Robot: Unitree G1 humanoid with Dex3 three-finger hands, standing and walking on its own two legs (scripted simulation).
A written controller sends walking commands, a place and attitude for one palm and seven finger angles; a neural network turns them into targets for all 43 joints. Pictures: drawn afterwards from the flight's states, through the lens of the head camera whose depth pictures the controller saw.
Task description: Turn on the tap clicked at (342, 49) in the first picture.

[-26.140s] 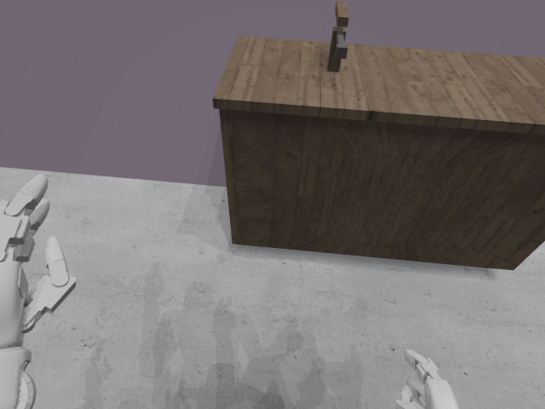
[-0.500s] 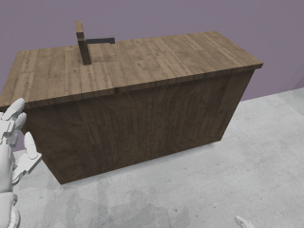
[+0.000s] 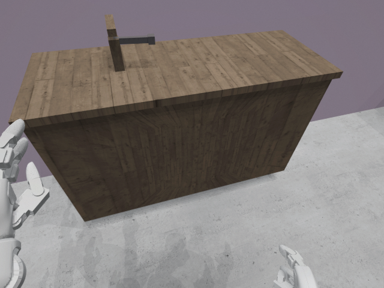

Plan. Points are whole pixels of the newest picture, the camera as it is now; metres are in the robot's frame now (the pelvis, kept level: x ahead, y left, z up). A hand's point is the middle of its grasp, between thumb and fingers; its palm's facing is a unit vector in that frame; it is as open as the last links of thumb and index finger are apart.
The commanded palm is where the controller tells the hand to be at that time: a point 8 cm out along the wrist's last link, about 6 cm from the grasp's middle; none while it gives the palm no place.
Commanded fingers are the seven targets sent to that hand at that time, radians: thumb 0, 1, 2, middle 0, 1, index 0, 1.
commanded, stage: stand and check the lever's angle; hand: left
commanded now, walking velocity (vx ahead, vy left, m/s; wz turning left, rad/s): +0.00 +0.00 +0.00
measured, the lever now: (151, 39) +0.88 +0.21 +0.13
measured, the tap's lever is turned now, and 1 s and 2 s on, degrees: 83 83 83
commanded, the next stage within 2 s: stand and wait in 0.16 s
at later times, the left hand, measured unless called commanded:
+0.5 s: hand (39, 198) +0.21 +0.25 +0.16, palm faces +0.41 -0.85 -0.34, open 7.4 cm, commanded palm +0.15 +0.29 +0.18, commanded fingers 0.00 0.90 0.90 -0.20 -0.30 -0.20 -0.30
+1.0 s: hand (31, 206) +0.20 +0.26 +0.16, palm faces +0.42 -0.84 -0.34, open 7.4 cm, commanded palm +0.14 +0.30 +0.18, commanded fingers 0.00 0.90 0.90 -0.20 -0.30 -0.20 -0.30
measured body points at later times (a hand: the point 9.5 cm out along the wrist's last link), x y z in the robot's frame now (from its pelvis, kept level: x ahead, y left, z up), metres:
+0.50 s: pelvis -0.01 +0.01 +0.01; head +0.01 +0.02 +0.46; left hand +0.18 +0.30 +0.18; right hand +0.17 -0.22 -0.07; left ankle +0.01 +0.12 -0.74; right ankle +0.00 -0.12 -0.74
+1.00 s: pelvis -0.02 +0.01 +0.01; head -0.01 +0.02 +0.46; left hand +0.17 +0.30 +0.18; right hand +0.16 -0.21 -0.07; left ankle +0.01 +0.12 -0.74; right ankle +0.00 -0.12 -0.74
